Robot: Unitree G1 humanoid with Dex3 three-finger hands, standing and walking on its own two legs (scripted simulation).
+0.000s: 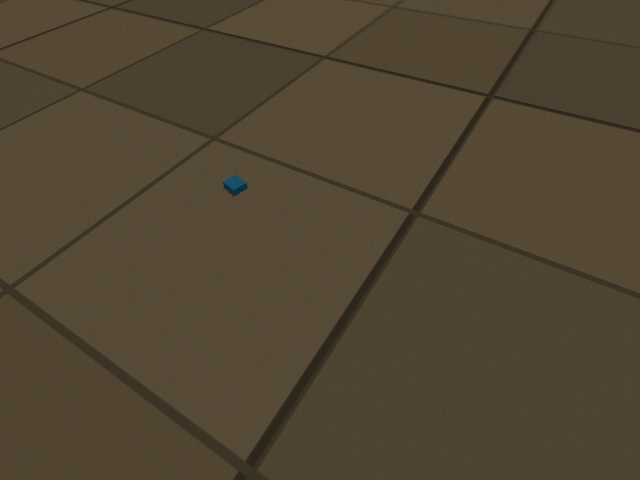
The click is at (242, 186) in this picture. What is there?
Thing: flat box
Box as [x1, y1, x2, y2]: [223, 175, 247, 195]
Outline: 236,175 223,181 224,187 234,195 247,188 246,183
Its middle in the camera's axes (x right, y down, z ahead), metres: -0.41 -0.28 +1.93
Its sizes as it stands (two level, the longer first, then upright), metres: 0.091 0.077 0.036
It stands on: the floor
